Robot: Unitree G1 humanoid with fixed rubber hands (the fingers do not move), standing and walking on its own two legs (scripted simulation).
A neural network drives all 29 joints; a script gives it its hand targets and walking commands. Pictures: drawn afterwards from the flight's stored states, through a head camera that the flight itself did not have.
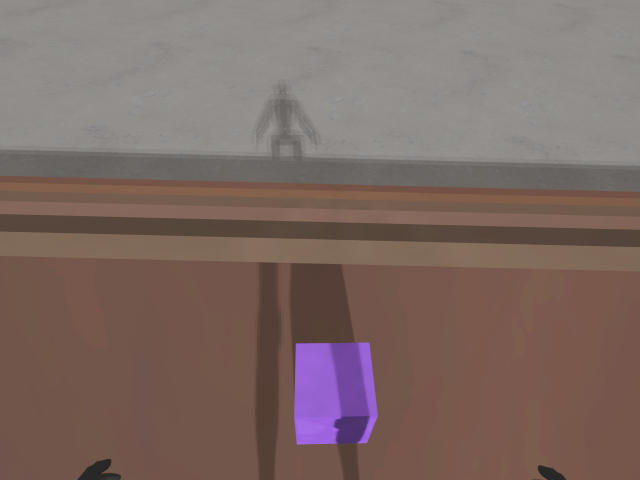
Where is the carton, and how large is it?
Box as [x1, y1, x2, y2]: [294, 343, 377, 443]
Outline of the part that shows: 296,343 294,420 297,443 366,442 377,416 369,344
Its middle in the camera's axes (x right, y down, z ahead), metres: +0.03 +0.45 +1.12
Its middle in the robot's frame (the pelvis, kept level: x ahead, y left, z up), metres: +0.47 -0.03 -0.66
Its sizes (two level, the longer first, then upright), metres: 0.210 0.200 0.250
